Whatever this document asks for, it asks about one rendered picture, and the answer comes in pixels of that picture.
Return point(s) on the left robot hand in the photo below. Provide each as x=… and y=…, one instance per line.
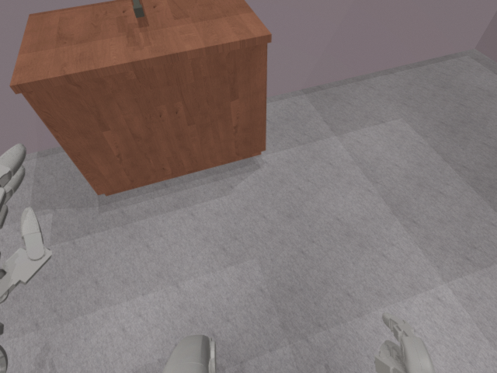
x=24, y=263

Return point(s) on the counter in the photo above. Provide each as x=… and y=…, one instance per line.
x=136, y=101

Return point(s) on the right robot hand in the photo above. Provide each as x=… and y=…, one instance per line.
x=411, y=357

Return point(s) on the left robot thigh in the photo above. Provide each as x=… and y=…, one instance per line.
x=193, y=354

